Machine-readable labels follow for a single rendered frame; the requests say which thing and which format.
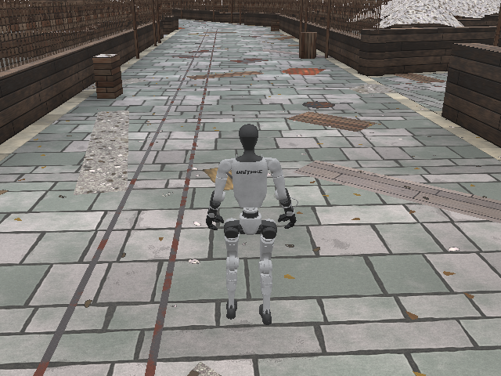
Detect robot left upper arm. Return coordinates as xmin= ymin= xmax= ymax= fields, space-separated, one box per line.
xmin=213 ymin=158 xmax=233 ymax=202

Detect robot head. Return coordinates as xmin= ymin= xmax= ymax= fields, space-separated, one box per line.
xmin=236 ymin=124 xmax=263 ymax=162

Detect left robot forearm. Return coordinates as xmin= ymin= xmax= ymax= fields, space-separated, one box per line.
xmin=207 ymin=191 xmax=221 ymax=218

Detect left robot hand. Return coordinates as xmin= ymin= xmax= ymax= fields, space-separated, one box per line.
xmin=206 ymin=215 xmax=224 ymax=230

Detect right robot hand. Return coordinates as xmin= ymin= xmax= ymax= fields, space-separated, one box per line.
xmin=278 ymin=214 xmax=297 ymax=229

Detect robot right upper arm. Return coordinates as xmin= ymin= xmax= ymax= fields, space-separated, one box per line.
xmin=265 ymin=157 xmax=287 ymax=200

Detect right robot forearm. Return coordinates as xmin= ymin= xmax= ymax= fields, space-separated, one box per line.
xmin=280 ymin=188 xmax=294 ymax=216

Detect robot right shin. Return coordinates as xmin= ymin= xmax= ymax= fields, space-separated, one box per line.
xmin=260 ymin=260 xmax=272 ymax=314

